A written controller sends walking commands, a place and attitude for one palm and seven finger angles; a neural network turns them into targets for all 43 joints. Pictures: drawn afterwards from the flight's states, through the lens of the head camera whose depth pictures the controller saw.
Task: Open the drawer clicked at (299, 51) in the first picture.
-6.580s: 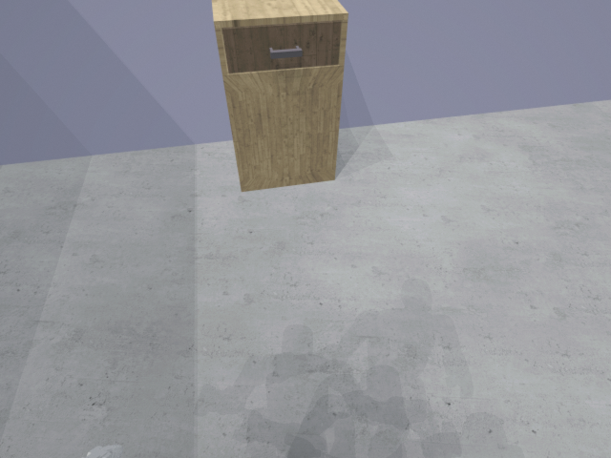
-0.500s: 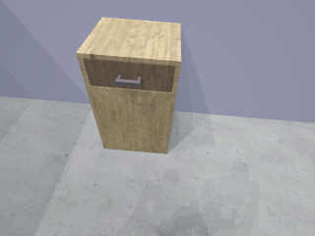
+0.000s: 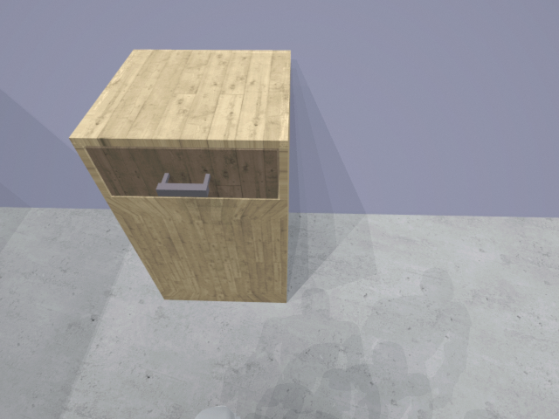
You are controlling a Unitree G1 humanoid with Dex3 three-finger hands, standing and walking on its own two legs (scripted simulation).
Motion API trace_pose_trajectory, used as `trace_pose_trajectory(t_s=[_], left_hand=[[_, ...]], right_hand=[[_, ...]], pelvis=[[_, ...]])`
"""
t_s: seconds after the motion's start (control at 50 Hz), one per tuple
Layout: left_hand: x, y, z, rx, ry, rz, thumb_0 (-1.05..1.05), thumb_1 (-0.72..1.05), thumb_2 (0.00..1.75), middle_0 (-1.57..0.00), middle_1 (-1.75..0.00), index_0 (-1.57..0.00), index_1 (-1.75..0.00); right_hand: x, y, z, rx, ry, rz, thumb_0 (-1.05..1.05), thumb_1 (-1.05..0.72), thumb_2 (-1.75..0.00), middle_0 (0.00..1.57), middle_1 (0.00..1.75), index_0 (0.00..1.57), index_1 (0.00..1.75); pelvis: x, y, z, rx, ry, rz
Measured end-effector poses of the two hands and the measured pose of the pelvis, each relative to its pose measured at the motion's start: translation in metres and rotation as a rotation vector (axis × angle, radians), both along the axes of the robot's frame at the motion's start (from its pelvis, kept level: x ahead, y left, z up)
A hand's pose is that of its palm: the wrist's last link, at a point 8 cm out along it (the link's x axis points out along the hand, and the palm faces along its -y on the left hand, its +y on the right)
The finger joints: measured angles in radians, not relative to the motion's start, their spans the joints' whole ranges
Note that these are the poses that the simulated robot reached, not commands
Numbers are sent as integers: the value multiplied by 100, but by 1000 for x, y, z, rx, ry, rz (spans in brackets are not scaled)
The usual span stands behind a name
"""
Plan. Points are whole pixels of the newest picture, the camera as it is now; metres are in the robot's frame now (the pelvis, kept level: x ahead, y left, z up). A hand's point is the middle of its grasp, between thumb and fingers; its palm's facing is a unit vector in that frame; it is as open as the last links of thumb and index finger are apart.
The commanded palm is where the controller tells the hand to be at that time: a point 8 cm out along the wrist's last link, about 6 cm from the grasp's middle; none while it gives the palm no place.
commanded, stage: take the last steps up to it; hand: left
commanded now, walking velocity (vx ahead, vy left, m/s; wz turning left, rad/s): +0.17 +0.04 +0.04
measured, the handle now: (184, 183) +0.63 +0.26 -0.09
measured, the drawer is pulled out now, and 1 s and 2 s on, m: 0.00 0.00 0.00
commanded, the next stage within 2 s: come to a stop and stand still in 0.06 s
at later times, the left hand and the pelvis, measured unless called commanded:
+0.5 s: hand out of the picture +0.13 +0.22 -0.18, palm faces +0.04 -0.97 -0.22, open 7.3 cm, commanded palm none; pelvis +0.10 +0.03 +0.00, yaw -2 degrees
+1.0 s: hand out of the picture +0.13 +0.16 -0.15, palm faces +0.06 -0.95 -0.29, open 7.3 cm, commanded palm none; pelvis +0.08 -0.04 +0.01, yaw +0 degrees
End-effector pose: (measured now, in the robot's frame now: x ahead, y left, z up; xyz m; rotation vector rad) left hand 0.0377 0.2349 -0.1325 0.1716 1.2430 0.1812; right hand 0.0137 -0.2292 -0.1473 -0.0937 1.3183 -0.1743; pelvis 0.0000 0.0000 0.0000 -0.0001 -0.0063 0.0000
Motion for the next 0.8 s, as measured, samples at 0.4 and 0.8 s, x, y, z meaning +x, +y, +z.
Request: trace_pose_trajectory(t_s=[0.4,0.8], left_hand=[[41,24,-24,-69,236,57,1,91,90,-20,-30,-20,-30],[116,-36,16,67,-5,-42,0,91,90,-20,-30,-20,-30]], right_hand=[[176,51,12,-55,-130,61,-2,-93,-89,20,30,20,30],[104,-56,-14,5,13,-20,0,-91,-90,19,30,19,30]], pelvis=[[103,41,-4,2,-11,-26],[93,-38,-2,52,-8,-33]])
